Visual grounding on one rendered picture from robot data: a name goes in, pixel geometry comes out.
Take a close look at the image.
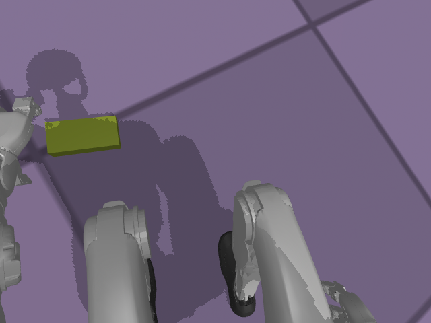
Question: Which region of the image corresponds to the right robot hand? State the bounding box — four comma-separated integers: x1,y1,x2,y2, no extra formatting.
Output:
321,281,377,323

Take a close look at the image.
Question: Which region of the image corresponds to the left robot arm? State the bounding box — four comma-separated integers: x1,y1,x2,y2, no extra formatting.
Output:
0,149,22,323

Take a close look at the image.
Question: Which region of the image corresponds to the left robot hand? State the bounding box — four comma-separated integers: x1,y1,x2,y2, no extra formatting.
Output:
0,97,42,186

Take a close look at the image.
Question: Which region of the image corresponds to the small box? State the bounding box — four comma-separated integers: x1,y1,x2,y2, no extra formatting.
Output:
45,116,121,157

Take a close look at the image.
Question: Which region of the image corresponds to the right robot foot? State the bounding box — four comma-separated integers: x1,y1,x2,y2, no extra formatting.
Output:
218,231,256,317

